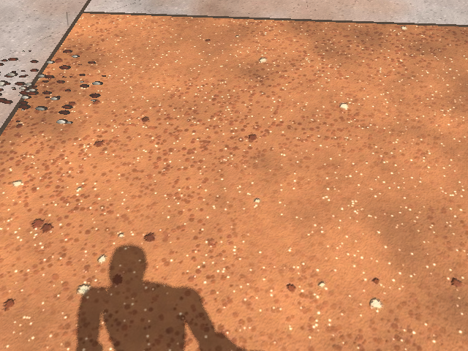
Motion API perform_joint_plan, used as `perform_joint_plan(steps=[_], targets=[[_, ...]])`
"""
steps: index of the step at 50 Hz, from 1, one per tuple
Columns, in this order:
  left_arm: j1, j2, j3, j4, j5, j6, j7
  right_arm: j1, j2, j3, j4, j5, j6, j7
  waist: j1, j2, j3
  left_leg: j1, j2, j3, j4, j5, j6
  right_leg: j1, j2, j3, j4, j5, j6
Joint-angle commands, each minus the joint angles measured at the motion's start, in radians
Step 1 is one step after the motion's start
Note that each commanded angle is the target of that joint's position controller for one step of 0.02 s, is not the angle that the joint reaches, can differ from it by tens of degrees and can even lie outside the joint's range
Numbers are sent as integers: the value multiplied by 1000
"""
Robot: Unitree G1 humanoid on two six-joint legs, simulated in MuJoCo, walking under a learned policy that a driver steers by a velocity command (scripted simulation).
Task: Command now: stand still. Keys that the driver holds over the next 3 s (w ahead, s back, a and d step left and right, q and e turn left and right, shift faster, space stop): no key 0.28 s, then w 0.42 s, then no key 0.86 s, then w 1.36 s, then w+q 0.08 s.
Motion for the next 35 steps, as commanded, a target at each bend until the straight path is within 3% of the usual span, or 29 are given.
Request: perform_joint_plan(steps=[1, 6, 14, 15, 16, 17, 19, 20, 22, 24, 26, 27, 28, 29, 30, 31, 32, 33, 34, 35], targets=[[47, 92, 20, -7, -3, -36, -4, 20, -84, -16, -18, -4, -14, -8, -12, -77, 57, 109, 45, -57, -53, -16, 24, -154, -31, 48, -208, -46, -36], [90, 77, 18, 5, -8, -43, -15, 38, -76, -13, 9, 3, -14, 0, 2, -34, 3, 134, 56, -63, -25, 140, 29, -72, -20, 29, -172, 132, -41], [110, 72, 16, 9, -10, -31, -18, 63, -76, -12, 42, 6, 1, -4, 4, -16, 3, 151, 59, -67, -7, 206, 20, -40, -15, 18, -162, 258, -44], [134, 68, 17, 20, -11, -29, -17, 80, -66, -10, 55, 5, 3, -5, 7, -24, -19, 158, 42, -47, 4, 112, 19, -25, -11, 16, -176, 160, -52], [145, 88, 25, 24, -17, -25, -16, 83, -65, -12, 61, 10, 5, -5, 11, -51, 1, 125, 7, -9, 46, -58, 19, -29, -19, 41, -200, -1, -79], [150, 120, 36, 18, -24, -24, -14, 67, -67, -15, 58, 13, 3, -3, 22, -94, 44, 45, -24, 24, 105, -216, 17, -31, -60, 109, -243, -189, -123], [166, 185, 57, 3, -37, -41, -12, -28, -63, -12, 10, 20, -25, 5, 54, -163, 165, -185, 5, 29, 242, -262, 35, 4, -251, 357, -372, -410, -233], [165, 194, 64, -3, -34, -55, -11, -72, -59, -9, -13, 25, -45, 12, 63, -161, 209, -271, 46, -2, 309, -258, 47, 25, -316, 433, -400, -359, -270], [180, 170, 62, -5, -22, -81, -16, -114, -79, -16, -42, 33, -76, 25, 64, -134, 215, -435, 107, -51, 400, -326, 61, 163, -357, 442, -382, -116, -282], [160, 159, 61, -18, -32, -81, -23, -122, -91, -21, -52, 39, -94, 41, 53, -100, 172, -402, 125, -38, 294, -292, 63, 219, -307, 328, -359, 10, -233], [127, 180, 65, -32, -37, -71, -31, -89, -69, -22, -36, 38, -97, 53, 23, -107, 133, -174, 75, 41, 164, -185, 50, 100, -228, 204, -340, 36, -193], [106, 188, 66, -39, -38, -65, -34, -13, -65, -28, -5, 38, -94, 56, -17, -108, 107, 2, 33, 85, 106, -82, 42, -1, -192, 149, -302, 62, -176], [104, 193, 66, -44, -34, -65, -35, 84, -89, -45, 34, 35, -87, 54, -58, -105, 63, 169, -18, 113, 94, -39, 37, -77, -157, 116, -233, 174, -161], [81, 191, 62, -51, -33, -70, -36, 202, -121, -66, 66, 35, -81, 49, -123, -89, 13, 310, -19, 90, 70, -34, 53, -133, -125, 70, -101, 308, -134], [24, 143, 46, -81, -27, -76, -38, 359, -208, -94, 91, 30, -80, 39, -196, 75, -45, 457, 166, -183, -67, -147, 122, -264, -35, -34, 241, 300, -65], [53, 36, 21, -118, -29, -97, -36, 451, -288, -98, 93, 15, -88, 43, -172, 317, -146, 595, 419, -709, -290, -251, 277, -484, 92, -25, 587, -170, -24], [29, 83, 32, -127, -59, -114, -39, 358, -215, -72, 87, 3, -104, 47, -125, 214, -92, 515, 450, -801, -333, -380, 295, -577, 37, 103, 765, -188, -52], [-20, 124, 39, -148, -72, -124, -45, 241, -161, -53, 48, 8, -116, 51, -90, 136, 8, 421, 423, -664, -327, -368, 255, -633, -25, 102, 792, -91, -87], [-30, 142, 47, -146, -65, -126, -43, 154, -127, -38, 22, 7, -120, 58, -52, 67, 42, 340, 370, -515, -334, -262, 214, -600, -75, 82, 753, 18, -101], [-22, 147, 57, -139, -48, -123, -37, 116, -116, -30, 8, 3, -119, 65, -26, 40, 49, 277, 323, -403, -344, -149, 182, -549, -105, 70, 688, 87, -102]])
Next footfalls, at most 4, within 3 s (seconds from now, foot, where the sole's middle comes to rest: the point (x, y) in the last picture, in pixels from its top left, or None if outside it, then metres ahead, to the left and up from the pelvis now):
0.60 left None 0.18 0.13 -0.77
1.04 right None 0.43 -0.06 -0.77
1.32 left None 0.34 0.16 -0.77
2.34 left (199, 253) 0.83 0.16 -0.77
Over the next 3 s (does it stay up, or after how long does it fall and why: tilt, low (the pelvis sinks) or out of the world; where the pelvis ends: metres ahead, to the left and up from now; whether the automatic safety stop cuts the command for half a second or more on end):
stays up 1.03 0.02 0.00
